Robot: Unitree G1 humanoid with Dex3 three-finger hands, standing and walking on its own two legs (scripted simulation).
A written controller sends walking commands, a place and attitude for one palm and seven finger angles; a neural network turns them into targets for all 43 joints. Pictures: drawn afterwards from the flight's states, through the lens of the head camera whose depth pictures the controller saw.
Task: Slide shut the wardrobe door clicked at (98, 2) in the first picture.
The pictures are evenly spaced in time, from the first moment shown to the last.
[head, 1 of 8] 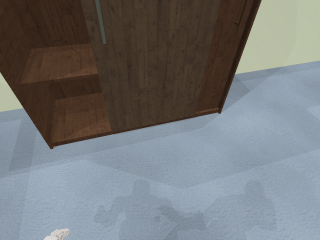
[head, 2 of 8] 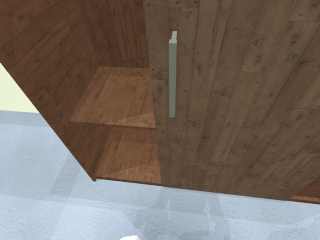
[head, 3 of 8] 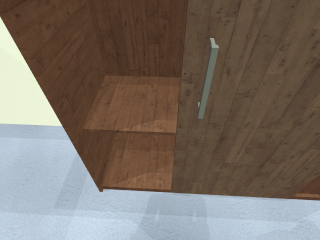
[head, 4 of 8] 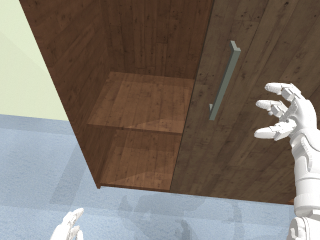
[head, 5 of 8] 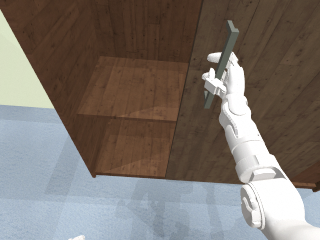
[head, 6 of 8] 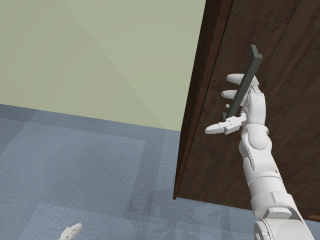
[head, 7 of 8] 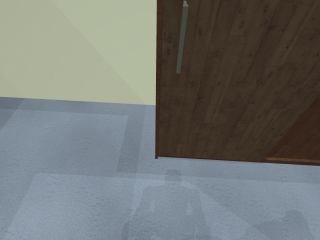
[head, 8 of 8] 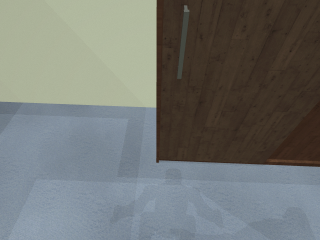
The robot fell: no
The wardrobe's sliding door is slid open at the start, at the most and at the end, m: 0.45 0.45 0.00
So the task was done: yes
